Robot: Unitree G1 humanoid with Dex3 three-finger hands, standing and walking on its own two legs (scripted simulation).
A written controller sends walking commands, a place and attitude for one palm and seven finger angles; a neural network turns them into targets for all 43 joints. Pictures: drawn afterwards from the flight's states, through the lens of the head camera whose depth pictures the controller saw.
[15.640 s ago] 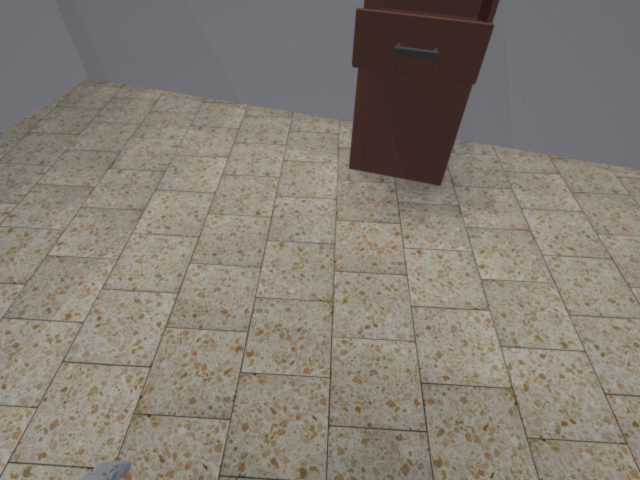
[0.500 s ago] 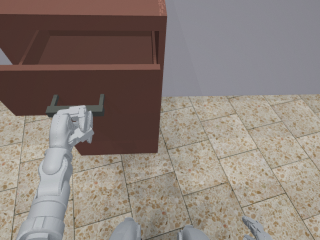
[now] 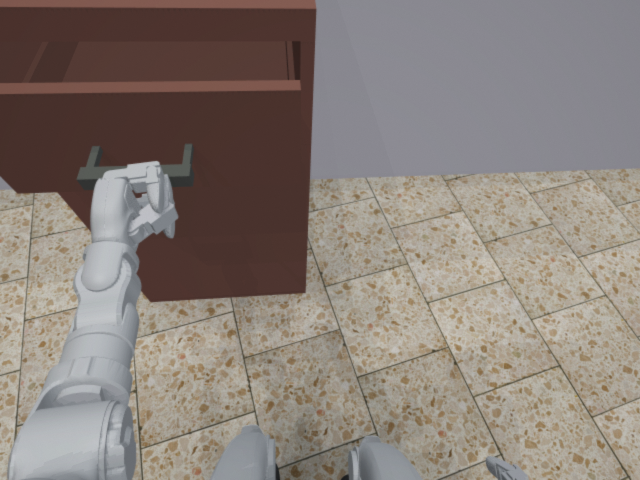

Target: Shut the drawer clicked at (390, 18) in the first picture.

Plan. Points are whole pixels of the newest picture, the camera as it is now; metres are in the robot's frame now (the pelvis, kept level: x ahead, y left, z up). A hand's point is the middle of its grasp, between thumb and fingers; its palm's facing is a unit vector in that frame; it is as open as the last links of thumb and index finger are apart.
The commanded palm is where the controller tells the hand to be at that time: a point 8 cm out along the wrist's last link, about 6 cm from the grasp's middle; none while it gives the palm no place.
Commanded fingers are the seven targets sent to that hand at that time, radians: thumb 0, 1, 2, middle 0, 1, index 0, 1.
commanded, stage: push the drawer shut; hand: left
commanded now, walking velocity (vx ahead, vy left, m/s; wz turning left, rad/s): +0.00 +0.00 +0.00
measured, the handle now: (140, 164) +0.51 +0.24 +0.06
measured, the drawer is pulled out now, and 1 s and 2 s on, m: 0.10 0.00 0.00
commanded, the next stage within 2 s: pull the fist back off the drawer in 1.36 s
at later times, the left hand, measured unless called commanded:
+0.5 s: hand (172, 165) +0.50 +0.19 +0.06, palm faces +0.06 -1.00 -0.03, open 2.9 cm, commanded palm +0.49 +0.24 +0.06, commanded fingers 0.00 0.90 0.90 -1.40 -1.60 -1.40 -1.60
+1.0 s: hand (167, 148) +0.54 +0.21 +0.06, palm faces +0.08 -1.00 -0.03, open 2.9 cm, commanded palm +0.54 +0.24 +0.06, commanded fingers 0.00 0.90 0.90 -1.40 -1.60 -1.40 -1.60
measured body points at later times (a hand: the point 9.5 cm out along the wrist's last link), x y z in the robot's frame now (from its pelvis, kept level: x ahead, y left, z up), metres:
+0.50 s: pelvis +0.00 +0.00 -0.01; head +0.13 +0.02 +0.42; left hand +0.50 +0.25 +0.07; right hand +0.02 -0.27 -0.12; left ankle +0.05 +0.10 -0.66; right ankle +0.00 -0.10 -0.66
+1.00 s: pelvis +0.00 +0.01 -0.02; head +0.15 +0.05 +0.41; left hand +0.53 +0.26 +0.06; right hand -0.01 -0.25 -0.12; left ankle +0.05 +0.11 -0.66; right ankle +0.00 -0.10 -0.66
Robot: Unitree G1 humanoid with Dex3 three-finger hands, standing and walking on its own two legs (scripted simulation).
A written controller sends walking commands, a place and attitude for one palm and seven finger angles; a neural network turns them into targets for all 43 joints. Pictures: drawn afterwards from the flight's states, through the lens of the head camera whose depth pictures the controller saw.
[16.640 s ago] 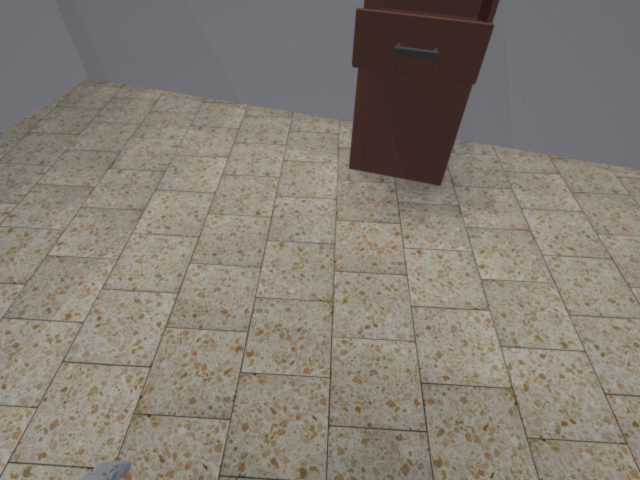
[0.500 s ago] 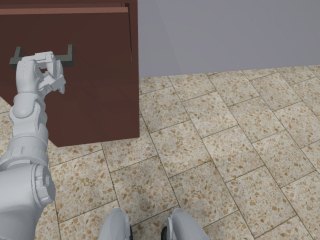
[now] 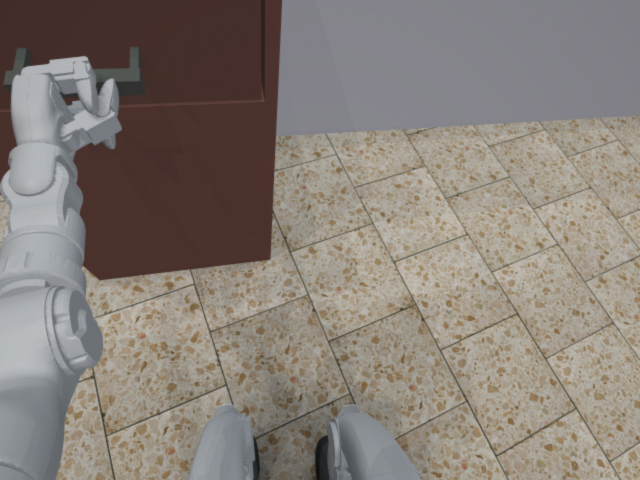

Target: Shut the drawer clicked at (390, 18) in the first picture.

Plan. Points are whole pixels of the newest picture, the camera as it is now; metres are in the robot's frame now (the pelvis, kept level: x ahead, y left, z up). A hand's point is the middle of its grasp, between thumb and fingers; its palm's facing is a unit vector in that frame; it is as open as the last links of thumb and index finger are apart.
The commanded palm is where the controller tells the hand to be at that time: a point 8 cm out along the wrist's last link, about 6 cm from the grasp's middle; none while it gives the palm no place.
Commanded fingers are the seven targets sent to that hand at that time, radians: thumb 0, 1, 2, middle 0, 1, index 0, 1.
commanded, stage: push the drawer shut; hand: left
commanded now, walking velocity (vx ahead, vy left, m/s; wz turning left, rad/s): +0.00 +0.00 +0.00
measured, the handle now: (79, 70) +0.60 +0.24 +0.07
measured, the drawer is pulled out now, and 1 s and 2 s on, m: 0.00 0.00 0.00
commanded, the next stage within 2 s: pull the fist back off the drawer in 0.36 s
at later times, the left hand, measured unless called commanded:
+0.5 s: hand (98, 106) +0.54 +0.21 +0.08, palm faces +0.08 -1.00 -0.05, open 3.2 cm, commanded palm +0.57 +0.23 +0.07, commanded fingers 0.00 0.90 0.90 -1.40 -1.60 -1.40 -1.60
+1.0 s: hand (103, 110) +0.53 +0.21 +0.08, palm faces +0.10 -1.00 -0.02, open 3.1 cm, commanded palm +0.51 +0.23 +0.07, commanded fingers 0.00 0.90 0.90 -1.40 -1.60 -1.40 -1.60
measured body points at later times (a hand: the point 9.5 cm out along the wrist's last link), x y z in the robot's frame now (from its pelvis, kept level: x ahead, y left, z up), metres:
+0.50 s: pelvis -0.03 +0.00 -0.02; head +0.13 +0.05 +0.40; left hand +0.52 +0.27 +0.08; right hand -0.06 -0.27 -0.10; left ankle +0.04 +0.09 -0.65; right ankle +0.01 -0.12 -0.65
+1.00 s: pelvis -0.02 +0.00 -0.01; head +0.13 +0.04 +0.41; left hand +0.52 +0.26 +0.08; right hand -0.03 -0.26 -0.11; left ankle +0.04 +0.09 -0.65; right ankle +0.01 -0.12 -0.65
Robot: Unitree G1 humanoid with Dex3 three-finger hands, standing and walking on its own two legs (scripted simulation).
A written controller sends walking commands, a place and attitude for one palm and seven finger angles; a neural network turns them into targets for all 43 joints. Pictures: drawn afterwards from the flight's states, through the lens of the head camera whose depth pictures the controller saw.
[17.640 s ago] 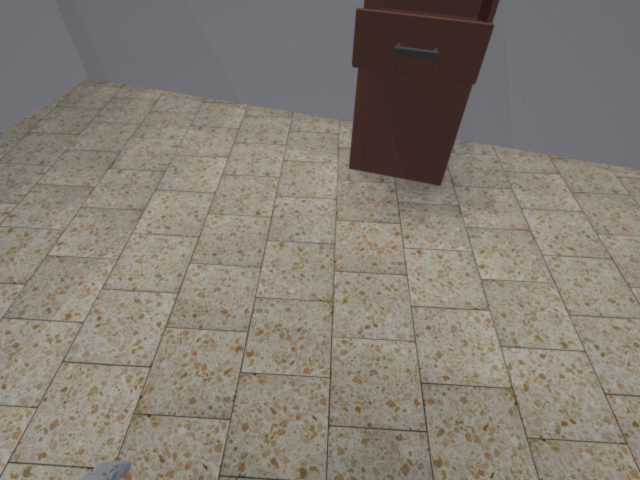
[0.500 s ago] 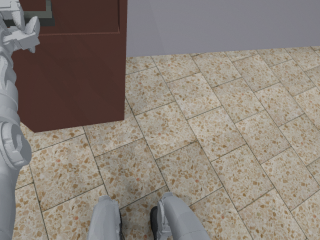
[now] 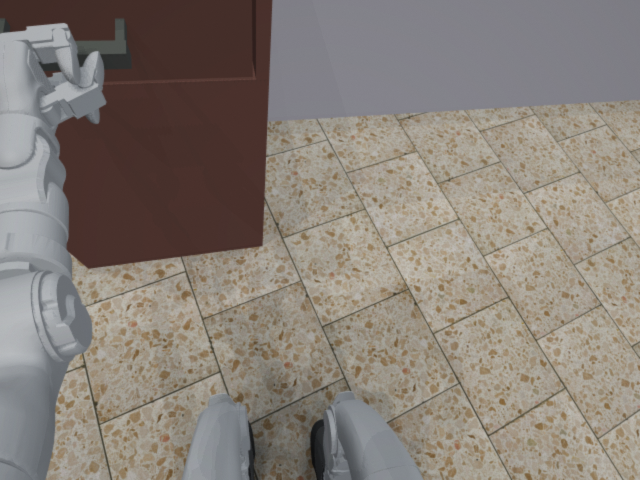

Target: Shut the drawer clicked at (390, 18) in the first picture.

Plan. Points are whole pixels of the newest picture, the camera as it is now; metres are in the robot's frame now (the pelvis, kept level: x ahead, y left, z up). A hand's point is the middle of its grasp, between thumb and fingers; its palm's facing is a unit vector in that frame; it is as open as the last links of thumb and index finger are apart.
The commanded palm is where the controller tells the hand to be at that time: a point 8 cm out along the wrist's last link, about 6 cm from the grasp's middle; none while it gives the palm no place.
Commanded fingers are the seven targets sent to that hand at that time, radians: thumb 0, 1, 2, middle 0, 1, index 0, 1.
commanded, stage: pull the fist back off the drawer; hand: left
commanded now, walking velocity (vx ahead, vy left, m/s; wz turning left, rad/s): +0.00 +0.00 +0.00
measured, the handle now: (62, 42) +0.62 +0.25 +0.08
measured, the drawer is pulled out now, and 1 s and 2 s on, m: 0.00 0.00 0.00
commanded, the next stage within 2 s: draw the hand back to the body in 0.16 s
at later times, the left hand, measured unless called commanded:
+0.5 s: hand (59, 98) +0.50 +0.22 +0.12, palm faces +0.14 -0.99 -0.05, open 3.1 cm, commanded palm +0.46 +0.26 +0.12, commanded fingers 0.00 0.90 0.90 -1.40 -1.60 -1.40 -1.60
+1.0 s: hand out of the picture +0.35 +0.23 +0.19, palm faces +0.28 -0.92 -0.26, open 3.3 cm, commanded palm +0.31 +0.27 +0.21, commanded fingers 0.00 0.90 0.90 -1.40 -1.60 -1.40 -1.60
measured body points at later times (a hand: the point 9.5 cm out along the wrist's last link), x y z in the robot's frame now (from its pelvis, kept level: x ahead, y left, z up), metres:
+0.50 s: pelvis +0.06 -0.01 +0.04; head +0.16 +0.01 +0.48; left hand +0.49 +0.27 +0.12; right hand +0.09 -0.26 -0.07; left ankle +0.06 +0.09 -0.64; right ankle +0.03 -0.12 -0.64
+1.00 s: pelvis +0.06 -0.01 +0.09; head +0.07 -0.02 +0.54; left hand +0.33 +0.28 +0.20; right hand +0.26 -0.23 +0.01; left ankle +0.06 +0.09 -0.64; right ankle +0.03 -0.12 -0.64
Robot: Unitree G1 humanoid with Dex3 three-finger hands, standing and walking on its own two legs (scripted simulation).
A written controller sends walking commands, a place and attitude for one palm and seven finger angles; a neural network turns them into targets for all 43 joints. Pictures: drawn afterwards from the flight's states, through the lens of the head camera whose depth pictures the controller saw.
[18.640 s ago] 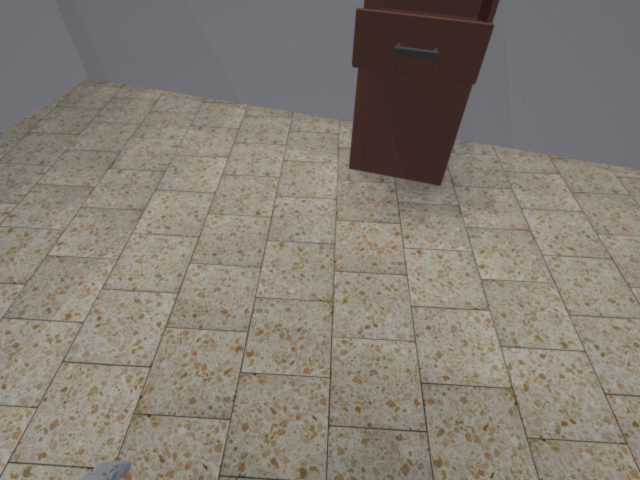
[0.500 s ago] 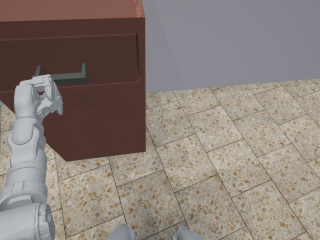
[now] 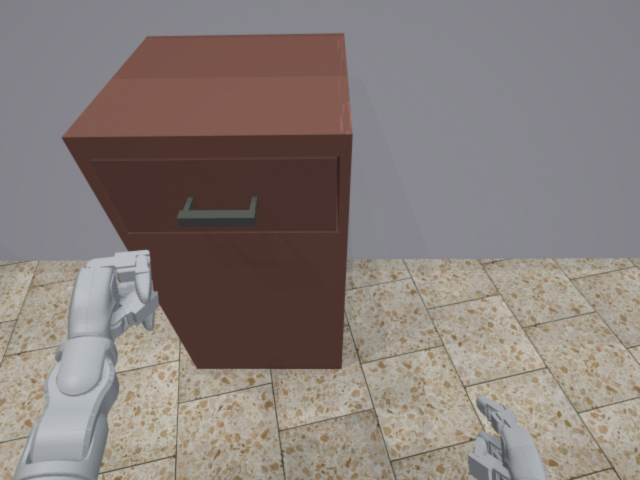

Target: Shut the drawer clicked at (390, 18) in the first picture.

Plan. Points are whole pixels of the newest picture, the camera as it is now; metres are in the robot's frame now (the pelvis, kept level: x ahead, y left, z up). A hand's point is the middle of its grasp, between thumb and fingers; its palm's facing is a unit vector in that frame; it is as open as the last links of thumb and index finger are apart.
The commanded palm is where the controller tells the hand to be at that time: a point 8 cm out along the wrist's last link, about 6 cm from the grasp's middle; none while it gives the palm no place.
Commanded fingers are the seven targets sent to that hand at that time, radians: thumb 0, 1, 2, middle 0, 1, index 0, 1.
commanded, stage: draw the hand back to the body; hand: left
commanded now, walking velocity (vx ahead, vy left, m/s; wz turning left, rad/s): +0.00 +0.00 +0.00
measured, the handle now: (219, 210) +0.56 +0.23 -0.01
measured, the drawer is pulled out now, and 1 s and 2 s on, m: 0.00 0.00 0.00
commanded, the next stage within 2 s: step back with the hand held close in 0.64 s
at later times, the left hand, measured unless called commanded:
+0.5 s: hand (74, 358) +0.18 +0.22 +0.18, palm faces +0.38 -0.84 -0.40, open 3.2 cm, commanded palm +0.14 +0.27 +0.19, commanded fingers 0.00 0.90 0.90 -1.40 -1.60 -1.40 -1.60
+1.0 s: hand (79, 353) +0.19 +0.23 +0.17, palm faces +0.31 -0.83 -0.46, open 3.2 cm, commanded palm +0.12 +0.27 +0.19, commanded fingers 0.00 0.90 0.90 -1.40 -1.60 -1.40 -1.60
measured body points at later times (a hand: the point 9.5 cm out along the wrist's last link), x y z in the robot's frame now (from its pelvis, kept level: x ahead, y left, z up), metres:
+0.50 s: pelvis +0.01 -0.01 +0.01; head -0.02 -0.04 +0.46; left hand +0.16 +0.26 +0.20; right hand +0.19 -0.24 -0.07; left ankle +0.00 +0.10 -0.73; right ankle -0.04 -0.11 -0.73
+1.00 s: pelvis -0.01 -0.01 +0.01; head +0.00 -0.02 +0.46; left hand +0.17 +0.27 +0.20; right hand +0.16 -0.25 -0.07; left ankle +0.00 +0.10 -0.73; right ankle -0.04 -0.11 -0.73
